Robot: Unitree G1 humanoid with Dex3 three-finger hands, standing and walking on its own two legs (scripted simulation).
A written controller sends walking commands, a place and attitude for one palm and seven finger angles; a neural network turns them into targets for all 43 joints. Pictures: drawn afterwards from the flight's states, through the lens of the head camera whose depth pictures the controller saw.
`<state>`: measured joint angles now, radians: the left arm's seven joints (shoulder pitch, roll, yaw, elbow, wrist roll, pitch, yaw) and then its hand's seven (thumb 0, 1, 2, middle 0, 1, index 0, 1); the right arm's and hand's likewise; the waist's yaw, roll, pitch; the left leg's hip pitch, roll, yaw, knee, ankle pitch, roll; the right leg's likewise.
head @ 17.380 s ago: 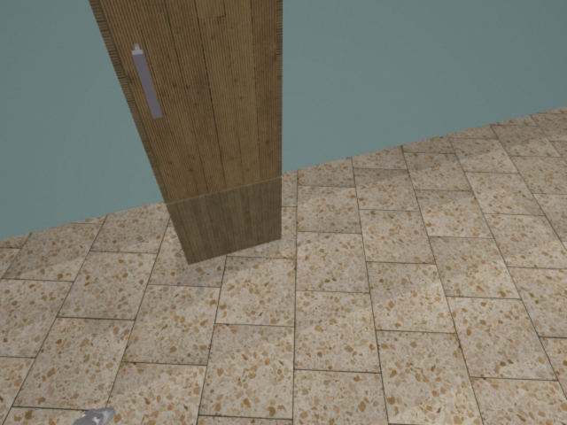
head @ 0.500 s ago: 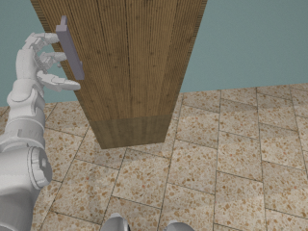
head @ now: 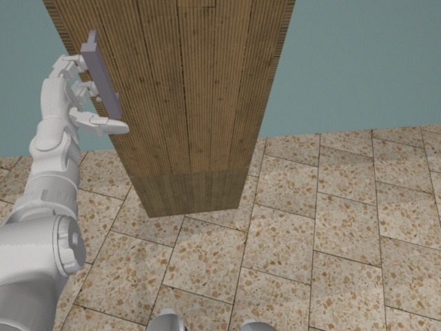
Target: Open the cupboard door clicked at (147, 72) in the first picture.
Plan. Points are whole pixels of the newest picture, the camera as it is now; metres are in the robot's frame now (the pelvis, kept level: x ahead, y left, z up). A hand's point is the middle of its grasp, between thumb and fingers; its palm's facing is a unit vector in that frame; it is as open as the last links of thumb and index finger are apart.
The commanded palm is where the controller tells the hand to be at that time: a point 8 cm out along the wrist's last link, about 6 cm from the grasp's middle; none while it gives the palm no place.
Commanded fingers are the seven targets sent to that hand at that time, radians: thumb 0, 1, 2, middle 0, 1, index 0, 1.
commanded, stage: slide the fingers in behind the handle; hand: left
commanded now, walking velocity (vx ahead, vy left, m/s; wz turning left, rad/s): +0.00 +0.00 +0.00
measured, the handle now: (105, 77) +0.56 +0.18 +0.11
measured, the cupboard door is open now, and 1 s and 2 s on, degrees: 0 0 3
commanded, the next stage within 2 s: close the thumb around the handle in 0.86 s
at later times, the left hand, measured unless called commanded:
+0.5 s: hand (116, 98) +0.50 +0.15 +0.11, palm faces +0.06 -1.00 +0.01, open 14.0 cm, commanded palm +0.47 +0.20 +0.11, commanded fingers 0.00 -0.50 0.30 -0.30 -1.20 -0.30 -1.20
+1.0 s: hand (117, 99) +0.50 +0.15 +0.11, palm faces +0.07 -1.00 +0.00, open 14.1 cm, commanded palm +0.47 +0.19 +0.11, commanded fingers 0.00 -0.33 0.37 -0.31 -1.22 -0.31 -1.22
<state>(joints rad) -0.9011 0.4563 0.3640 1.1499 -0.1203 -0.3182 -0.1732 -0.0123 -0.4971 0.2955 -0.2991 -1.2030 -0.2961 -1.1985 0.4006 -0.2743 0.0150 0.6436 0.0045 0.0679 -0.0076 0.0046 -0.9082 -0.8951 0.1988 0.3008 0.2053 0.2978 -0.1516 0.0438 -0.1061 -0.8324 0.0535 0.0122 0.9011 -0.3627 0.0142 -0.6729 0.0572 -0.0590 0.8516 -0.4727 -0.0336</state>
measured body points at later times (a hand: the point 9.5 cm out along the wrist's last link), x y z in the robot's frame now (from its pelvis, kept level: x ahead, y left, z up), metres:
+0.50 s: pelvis +0.00 +0.00 +0.00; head +0.08 +0.00 +0.44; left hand +0.49 +0.21 +0.12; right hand -0.01 -0.26 -0.12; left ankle +0.03 +0.11 -0.69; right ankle -0.04 -0.10 -0.69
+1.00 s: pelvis +0.00 +0.00 +0.00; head +0.08 +0.01 +0.44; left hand +0.49 +0.20 +0.12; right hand +0.00 -0.26 -0.12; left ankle +0.03 +0.11 -0.69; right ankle -0.04 -0.10 -0.69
